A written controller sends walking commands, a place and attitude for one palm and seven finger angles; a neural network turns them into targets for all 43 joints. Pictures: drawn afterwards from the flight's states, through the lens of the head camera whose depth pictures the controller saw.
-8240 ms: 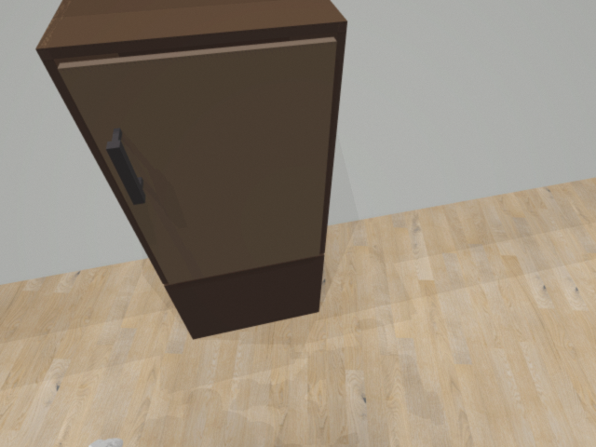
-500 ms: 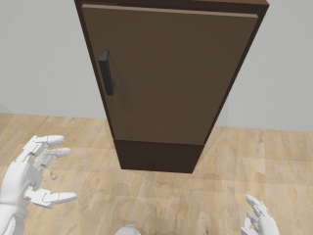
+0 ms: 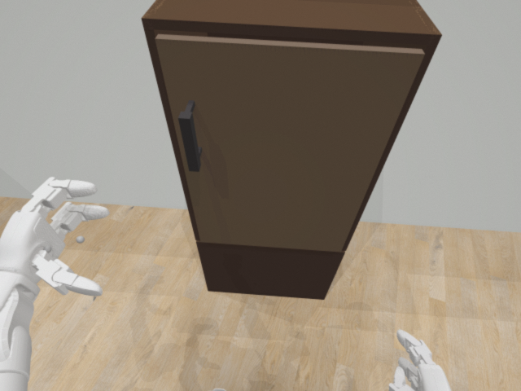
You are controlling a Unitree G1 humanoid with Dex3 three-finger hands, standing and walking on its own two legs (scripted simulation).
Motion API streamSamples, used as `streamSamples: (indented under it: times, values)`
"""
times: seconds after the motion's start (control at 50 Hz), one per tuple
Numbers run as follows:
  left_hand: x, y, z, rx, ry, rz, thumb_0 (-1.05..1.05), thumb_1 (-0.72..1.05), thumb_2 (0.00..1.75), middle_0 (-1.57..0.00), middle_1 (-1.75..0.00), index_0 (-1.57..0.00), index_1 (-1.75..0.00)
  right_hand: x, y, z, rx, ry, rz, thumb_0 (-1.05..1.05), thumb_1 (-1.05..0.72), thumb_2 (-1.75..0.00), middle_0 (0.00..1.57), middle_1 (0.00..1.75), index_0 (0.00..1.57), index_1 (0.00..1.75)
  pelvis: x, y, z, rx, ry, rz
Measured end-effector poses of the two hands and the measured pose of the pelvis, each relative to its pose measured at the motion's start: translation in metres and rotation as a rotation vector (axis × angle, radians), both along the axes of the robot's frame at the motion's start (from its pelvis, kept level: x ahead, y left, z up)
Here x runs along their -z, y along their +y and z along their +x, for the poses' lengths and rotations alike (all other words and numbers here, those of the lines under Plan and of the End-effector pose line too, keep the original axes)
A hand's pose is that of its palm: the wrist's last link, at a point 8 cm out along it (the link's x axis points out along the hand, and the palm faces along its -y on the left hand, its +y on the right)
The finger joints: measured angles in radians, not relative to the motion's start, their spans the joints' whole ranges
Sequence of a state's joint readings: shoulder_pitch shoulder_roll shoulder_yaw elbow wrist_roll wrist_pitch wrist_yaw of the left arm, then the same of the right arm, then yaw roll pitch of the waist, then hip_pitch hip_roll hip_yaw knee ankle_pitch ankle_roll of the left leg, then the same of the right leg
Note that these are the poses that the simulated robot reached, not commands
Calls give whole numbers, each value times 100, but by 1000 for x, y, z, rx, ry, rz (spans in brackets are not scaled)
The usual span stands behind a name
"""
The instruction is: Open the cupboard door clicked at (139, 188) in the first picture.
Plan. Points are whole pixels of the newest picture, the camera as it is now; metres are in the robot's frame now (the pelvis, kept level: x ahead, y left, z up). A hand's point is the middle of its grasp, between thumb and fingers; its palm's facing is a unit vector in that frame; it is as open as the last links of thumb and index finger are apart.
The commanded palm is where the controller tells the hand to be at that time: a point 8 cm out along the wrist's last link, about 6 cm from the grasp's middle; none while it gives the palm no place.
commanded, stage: raise the hand with hooked fingers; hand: left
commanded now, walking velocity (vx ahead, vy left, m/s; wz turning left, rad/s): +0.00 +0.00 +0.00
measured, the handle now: (192, 136) +0.53 +0.17 +0.09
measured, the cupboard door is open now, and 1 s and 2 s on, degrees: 0 0 0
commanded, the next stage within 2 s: move the hooked fingers beside the handle in 0.50 s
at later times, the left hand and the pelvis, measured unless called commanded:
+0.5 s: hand (92, 229) +0.30 +0.26 +0.10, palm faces +0.03 -1.00 -0.02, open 14.0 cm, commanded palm +0.27 +0.31 +0.11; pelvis +0.01 -0.01 +0.00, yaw -1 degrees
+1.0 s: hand (116, 202) +0.36 +0.25 +0.10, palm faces +0.00 -1.00 -0.01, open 14.0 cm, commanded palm +0.33 +0.30 +0.10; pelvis +0.01 -0.01 +0.00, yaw -1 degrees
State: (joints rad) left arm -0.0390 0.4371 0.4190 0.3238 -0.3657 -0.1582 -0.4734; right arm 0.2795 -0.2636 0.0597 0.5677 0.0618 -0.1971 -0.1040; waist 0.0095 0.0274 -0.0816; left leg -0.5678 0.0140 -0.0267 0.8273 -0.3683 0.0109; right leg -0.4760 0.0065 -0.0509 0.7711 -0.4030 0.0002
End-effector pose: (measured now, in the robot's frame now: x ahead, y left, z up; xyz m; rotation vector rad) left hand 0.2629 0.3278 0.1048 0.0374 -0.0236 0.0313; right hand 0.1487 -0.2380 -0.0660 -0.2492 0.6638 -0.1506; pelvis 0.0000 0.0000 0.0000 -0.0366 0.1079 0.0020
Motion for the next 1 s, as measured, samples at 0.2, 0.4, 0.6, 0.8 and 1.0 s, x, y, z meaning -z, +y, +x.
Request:
streamSamples:
  times: [0.2,0.4,0.6,0.8,1.0]
  values:
    - [-1,-4,16,24,21,-13,-1,-50,30,-30,-120,-30,-120,-3,-15,-10,43,26,-14,1,-90,-90,20,30,20,30,-4,-1,4,13,4,8]
    - [2,-10,16,5,14,-11,-1,-50,30,-30,-120,-30,-120,-1,-14,-6,41,36,-8,1,-90,-90,20,30,20,30,-4,-4,7,13,3,10]
    - [-2,-11,17,4,14,-10,-1,-50,30,-30,-120,-30,-120,-1,-11,4,28,19,11,1,-90,-90,20,30,20,30,-5,-7,9,10,3,11]
    - [2,-11,34,-4,24,-26,-1,-50,30,-30,-121,-30,-120,4,-18,0,27,56,-14,1,-90,-90,20,30,20,30,-3,-10,5,0,11,10]
    - [3,-24,71,26,30,-32,-1,-50,30,-30,-120,-30,-120,11,-27,-25,85,129,-16,1,-90,-90,20,30,20,30,-2,-10,6,16,31,14]
